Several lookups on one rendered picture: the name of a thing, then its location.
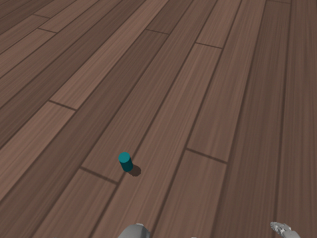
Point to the right robot hand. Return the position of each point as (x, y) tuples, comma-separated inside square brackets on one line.
[(284, 230)]

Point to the can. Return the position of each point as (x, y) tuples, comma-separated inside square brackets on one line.
[(125, 161)]

